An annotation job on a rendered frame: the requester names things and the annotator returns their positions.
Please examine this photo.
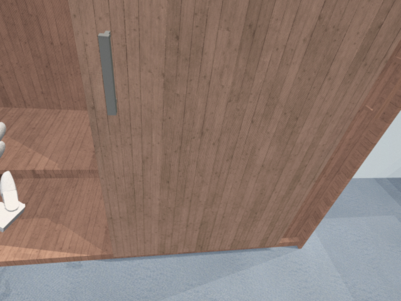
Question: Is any wardrobe door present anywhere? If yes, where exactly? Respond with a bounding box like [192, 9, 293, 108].
[282, 40, 401, 238]
[68, 0, 401, 257]

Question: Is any left robot hand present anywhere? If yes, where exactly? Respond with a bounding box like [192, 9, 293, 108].
[0, 122, 25, 232]

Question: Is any handle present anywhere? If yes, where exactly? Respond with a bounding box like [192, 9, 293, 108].
[370, 66, 401, 119]
[98, 31, 117, 115]

